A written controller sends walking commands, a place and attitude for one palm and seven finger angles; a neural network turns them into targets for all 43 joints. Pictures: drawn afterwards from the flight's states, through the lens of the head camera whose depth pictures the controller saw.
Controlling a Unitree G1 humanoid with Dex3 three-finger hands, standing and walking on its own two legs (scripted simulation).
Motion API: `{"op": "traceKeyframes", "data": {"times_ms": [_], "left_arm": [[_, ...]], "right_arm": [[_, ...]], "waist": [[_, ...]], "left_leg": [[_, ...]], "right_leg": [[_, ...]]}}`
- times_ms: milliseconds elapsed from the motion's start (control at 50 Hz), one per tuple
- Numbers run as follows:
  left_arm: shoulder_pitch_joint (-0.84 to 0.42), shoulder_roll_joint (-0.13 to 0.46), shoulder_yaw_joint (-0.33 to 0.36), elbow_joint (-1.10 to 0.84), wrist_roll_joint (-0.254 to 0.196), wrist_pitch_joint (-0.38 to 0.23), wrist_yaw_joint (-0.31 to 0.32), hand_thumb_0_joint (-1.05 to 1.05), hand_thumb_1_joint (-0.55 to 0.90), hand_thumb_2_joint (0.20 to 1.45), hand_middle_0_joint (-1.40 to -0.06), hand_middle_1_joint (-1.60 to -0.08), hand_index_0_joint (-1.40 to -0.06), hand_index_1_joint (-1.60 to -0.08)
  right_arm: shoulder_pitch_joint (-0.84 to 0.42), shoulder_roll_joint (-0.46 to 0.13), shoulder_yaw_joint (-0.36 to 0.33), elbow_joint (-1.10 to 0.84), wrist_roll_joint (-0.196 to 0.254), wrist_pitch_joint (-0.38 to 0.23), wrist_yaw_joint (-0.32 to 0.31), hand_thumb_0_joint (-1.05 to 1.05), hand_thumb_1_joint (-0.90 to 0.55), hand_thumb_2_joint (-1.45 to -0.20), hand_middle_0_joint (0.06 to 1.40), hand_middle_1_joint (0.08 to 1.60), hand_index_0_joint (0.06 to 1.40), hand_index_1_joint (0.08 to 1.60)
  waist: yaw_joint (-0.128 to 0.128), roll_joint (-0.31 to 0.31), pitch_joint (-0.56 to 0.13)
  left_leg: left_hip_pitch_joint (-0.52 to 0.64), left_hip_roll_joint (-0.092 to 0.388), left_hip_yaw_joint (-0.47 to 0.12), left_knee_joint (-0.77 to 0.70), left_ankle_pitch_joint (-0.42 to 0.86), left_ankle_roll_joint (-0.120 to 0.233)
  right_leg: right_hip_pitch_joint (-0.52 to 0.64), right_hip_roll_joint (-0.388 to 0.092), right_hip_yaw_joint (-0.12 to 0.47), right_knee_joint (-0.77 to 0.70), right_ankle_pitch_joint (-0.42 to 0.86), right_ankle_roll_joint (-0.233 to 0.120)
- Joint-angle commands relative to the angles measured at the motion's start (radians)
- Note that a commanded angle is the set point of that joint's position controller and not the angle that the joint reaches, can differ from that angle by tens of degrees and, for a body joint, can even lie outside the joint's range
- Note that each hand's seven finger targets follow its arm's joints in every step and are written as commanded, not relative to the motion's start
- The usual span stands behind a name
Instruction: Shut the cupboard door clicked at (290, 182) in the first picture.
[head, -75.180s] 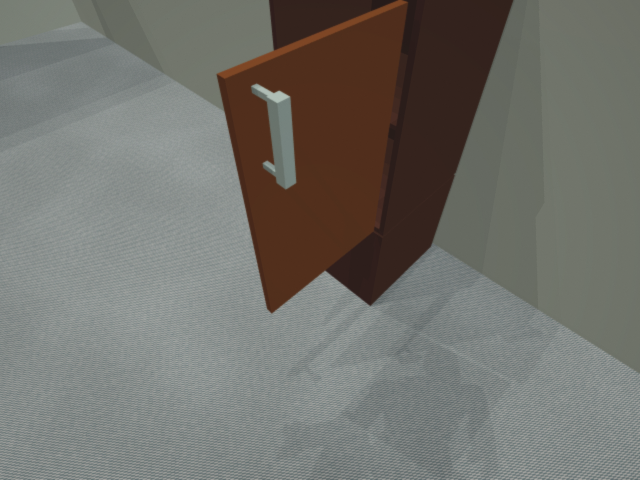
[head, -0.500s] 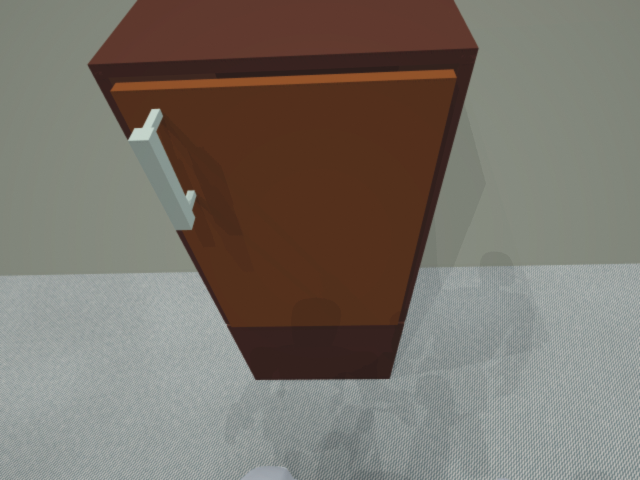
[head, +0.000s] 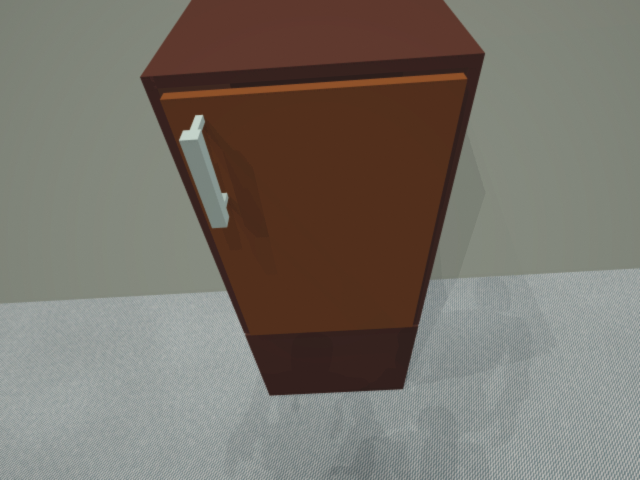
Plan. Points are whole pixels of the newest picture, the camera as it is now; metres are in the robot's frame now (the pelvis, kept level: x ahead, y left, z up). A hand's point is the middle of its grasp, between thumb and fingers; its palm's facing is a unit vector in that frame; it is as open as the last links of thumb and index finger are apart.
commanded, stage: come to a stop and stand still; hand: left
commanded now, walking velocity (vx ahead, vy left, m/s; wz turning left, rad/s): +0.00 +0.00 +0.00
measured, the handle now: (209, 173) +0.46 +0.18 +0.16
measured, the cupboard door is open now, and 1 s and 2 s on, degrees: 0 0 0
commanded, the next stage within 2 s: look again from close up in 0.20 s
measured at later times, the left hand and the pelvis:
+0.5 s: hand out of the picture +0.02 +0.15 -0.16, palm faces +0.00 -0.97 -0.24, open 7.3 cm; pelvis +0.00 -0.03 +0.01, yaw +0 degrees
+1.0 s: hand (212, 465) +0.16 +0.15 -0.05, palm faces +0.28 -0.95 -0.15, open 7.3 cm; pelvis +0.00 -0.04 +0.00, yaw +3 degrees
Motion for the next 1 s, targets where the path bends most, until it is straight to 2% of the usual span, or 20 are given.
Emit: {"op": "traceKeyframes", "data": {"times_ms": [0, 60, 120, 220, 260, 400, 440, 560, 680, 820, 840, 860, 880, 900, 920, 940, 960, 980], "left_arm": [[0.017, 0.136, 0.018, -0.047, 0.001, -0.021, 0.001, 0.000, 0.900, 0.900, -0.200, -0.300, -0.200, -0.300], [0.029, 0.133, 0.016, -0.036, -0.001, -0.026, 0.000, 0.000, 0.900, 0.900, -0.200, -0.300, -0.200, -0.300], [0.021, 0.143, 0.015, -0.027, -0.002, -0.033, 0.000, 0.000, 0.900, 0.900, -0.200, -0.300, -0.200, -0.300], [0.011, 0.145, 0.016, -0.009, -0.005, -0.038, 0.000, 0.000, 0.900, 0.900, -0.200, -0.300, -0.200, -0.300], [0.009, 0.142, 0.014, 0.000, -0.006, -0.038, 0.000, 0.000, 0.900, 0.900, -0.200, -0.300, -0.200, -0.300], [0.000, 0.136, 0.016, 0.017, -0.005, -0.041, 0.000, 0.000, 0.900, 0.900, -0.200, -0.300, -0.200, -0.300], [-0.001, 0.135, 0.018, 0.022, -0.006, -0.041, -0.001, 0.000, 0.900, 0.900, -0.200, -0.300, -0.200, -0.300], [-0.006, 0.131, 0.019, 0.031, -0.007, -0.044, -0.002, 0.000, 0.900, 0.900, -0.200, -0.300, -0.200, -0.300], [-0.013, 0.133, 0.022, 0.032, -0.007, -0.044, -0.003, 0.000, 0.900, 0.900, -0.200, -0.300, -0.200, -0.300], [-0.013, 0.131, 0.027, 0.029, -0.005, -0.047, -0.003, 0.000, 0.900, 0.900, -0.200, -0.300, -0.200, -0.300], [0.151, 0.142, 0.035, 0.072, -0.008, -0.062, 0.042, 0.000, 0.900, 0.900, -0.200, -0.300, -0.200, -0.300], [-0.775, 0.751, 0.442, -1.552, -0.153, -0.375, 0.021, 0.000, 0.900, 0.900, -0.200, -0.300, -0.200, -0.300], [-0.061, 0.215, 0.064, -1.229, -0.135, -0.276, 0.044, 0.000, 0.900, 0.900, -0.218, -0.320, -0.218, -0.320], [0.186, -0.015, 0.007, -1.193, -0.198, -0.130, 0.062, 0.000, 0.900, 0.900, -0.237, -0.340, -0.237, -0.340], [0.089, -0.014, 0.001, -1.062, -0.178, -0.137, 0.078, 0.000, 0.900, 0.900, -0.255, -0.360, -0.255, -0.360], [0.098, -0.006, 0.048, -1.035, -0.194, -0.189, 0.069, 0.000, 0.900, 0.900, -0.273, -0.380, -0.273, -0.380], [0.198, 0.038, 0.120, -0.973, -0.198, -0.253, 0.042, 0.000, 0.900, 0.900, -0.292, -0.400, -0.292, -0.400], [0.295, 0.001, 0.117, -0.936, -0.216, -0.329, -0.003, 0.000, 0.900, 0.900, -0.310, -0.420, -0.310, -0.420]], "right_arm": [[0.016, -0.116, -0.013, -0.056, -0.003, -0.032, 0.006, 0.000, -0.900, -0.900, 0.200, 0.300, 0.200, 0.300], [0.022, -0.118, -0.012, -0.039, -0.001, -0.036, 0.006, 0.000, -0.900, -0.900, 0.200, 0.300, 0.200, 0.300], [0.040, -0.110, -0.007, -0.015, 0.000, -0.039, 0.005, 0.000, -0.900, -0.900, 0.200, 0.300, 0.200, 0.300], [0.050, -0.098, -0.002, 0.024, 0.002, -0.042, 0.002, 0.000, -0.900, -0.900, 0.200, 0.300, 0.200, 0.300], [0.054, -0.093, 0.000, 0.037, 0.003, -0.041, 0.001, 0.000, -0.900, -0.900, 0.200, 0.300, 0.200, 0.300], [0.058, -0.074, 0.002, 0.070, 0.003, -0.038, -0.002, 0.000, -0.900, -0.900, 0.200, 0.300, 0.200, 0.300], [0.050, -0.078, 0.001, 0.076, 0.002, -0.038, -0.003, 0.000, -0.900, -0.900, 0.200, 0.300, 0.200, 0.300], [0.047, -0.072, 0.001, 0.090, 0.003, -0.036, -0.005, 0.000, -0.900, -0.900, 0.200, 0.300, 0.200, 0.300], [0.041, -0.068, 0.000, 0.099, 0.001, -0.031, -0.005, 0.000, -0.900, -0.900, 0.200, 0.300, 0.200, 0.300], [0.035, -0.069, -0.003, 0.105, 0.002, -0.035, -0.007, 0.000, -0.900, -0.900, 0.200, 0.300, 0.200, 0.300], [-0.077, -0.102, -0.022, 0.044, 0.018, -0.032, 0.004, 0.000, -0.900, -0.900, 0.200, 0.300, 0.200, 0.300], [0.015, -0.278, -0.069, -0.250, -0.002, -0.230, -0.129, 0.000, -0.900, -0.900, 0.200, 0.300, 0.200, 0.300], [-0.102, -0.137, -0.022, -0.255, 0.034, -0.282, -0.113, 0.000, -0.900, -0.900, 0.200, 0.300, 0.200, 0.300], [-0.157, -0.121, -0.010, -0.288, 0.046, -0.325, -0.098, 0.000, -0.900, -0.900, 0.200, 0.300, 0.200, 0.300], [-0.101, -0.125, -0.020, -0.254, 0.063, -0.360, -0.084, 0.000, -0.900, -0.900, 0.200, 0.300, 0.200, 0.300], [-0.092, -0.140, -0.055, -0.286, 0.048, -0.383, -0.078, 0.000, -0.900, -0.900, 0.200, 0.300, 0.200, 0.300], [-0.105, -0.146, -0.071, -0.304, 0.033, -0.394, -0.067, 0.000, -0.900, -0.900, 0.200, 0.300, 0.200, 0.300], [-0.130, -0.139, -0.074, -0.341, 0.022, -0.402, -0.052, 0.000, -0.900, -0.900, 0.200, 0.300, 0.200, 0.300]], "waist": [[0.004, -0.034, 0.089], [0.005, -0.067, 0.060], [-0.002, -0.084, 0.041], [-0.006, -0.063, 0.028], [-0.007, -0.078, 0.026], [-0.010, -0.070, 0.022], [-0.009, -0.049, 0.022], [-0.010, -0.080, 0.015], [-0.011, -0.073, 0.029], [-0.009, -0.078, 0.014], [0.054, -0.203, -0.062], [-0.102, -0.072, -0.426], [-0.008, 0.304, -0.555], [0.029, 0.261, -0.384], [-0.067, -0.015, -0.100], [-0.065, -0.153, 0.014], [-0.028, -0.248, 0.018], [-0.001, -0.309, 0.028]], "left_leg": [[-0.128, 0.109, -0.160, -0.268, -0.109, 0.041], [-0.108, 0.106, -0.148, -0.265, -0.097, 0.040], [-0.067, 0.096, -0.117, -0.232, -0.009, 0.033], [-0.028, 0.098, -0.097, -0.212, 0.085, 0.025], [-0.021, 0.099, -0.090, -0.208, 0.095, 0.020], [0.001, 0.099, -0.080, -0.201, 0.117, 0.009], [0.002, 0.096, -0.077, -0.196, 0.123, 0.006], [0.018, 0.098, -0.071, -0.186, 0.146, -0.001], [0.016, 0.097, -0.067, -0.189, 0.128, -0.007], [0.027, 0.099, -0.068, -0.184, 0.169, -0.009], [-0.055, 0.113, -0.019, 0.061, 0.051, -0.042], [0.303, 0.080, 0.010, 0.042, 0.313, 0.027], [0.184, -0.006, 0.011, -0.025, 0.423, 0.031], [0.114, 0.034, -0.011, -0.056, 0.501, -0.007], [-0.023, 0.024, -0.039, -0.023, 0.312, -0.003], [-0.115, 0.007, -0.054, 0.009, 0.164, 0.003], [-0.200, 0.002, -0.059, 0.048, 0.088, -0.001], [-0.287, -0.007, -0.066, 0.094, 0.034, -0.007]], "right_leg": [[-0.025, 0.008, 0.027, -0.112, -0.043, -0.064], [-0.012, 0.000, 0.042, -0.131, -0.025, -0.064], [-0.013, -0.014, 0.059, -0.158, 0.004, -0.063], [-0.006, -0.023, 0.062, -0.167, 0.069, -0.063], [-0.004, -0.026, 0.063, -0.173, 0.078, -0.063], [0.006, -0.027, 0.067, -0.193, 0.096, -0.067], [0.007, -0.029, 0.071, -0.196, 0.105, -0.069], [0.022, -0.032, 0.067, -0.207, 0.152, -0.070], [0.012, -0.031, 0.070, -0.229, 0.111, -0.072], [0.037, -0.030, 0.063, -0.224, 0.178, -0.073], [0.144, -0.121, 0.145, -0.237, 0.582, -0.014], [0.148, -0.035, 0.122, -0.141, 0.473, -0.031], [0.139, 0.045, -0.010, -0.017, 0.383, -0.064], [0.101, 0.045, -0.110, -0.046, 0.286, -0.054], [-0.054, 0.051, -0.116, -0.076, 0.226, -0.028], [-0.153, 0.043, -0.106, -0.100, 0.105, -0.009], [-0.203, 0.040, -0.101, -0.082, -0.004, -0.006], [-0.246, 0.041, -0.093, -0.044, -0.084, -0.008]]}}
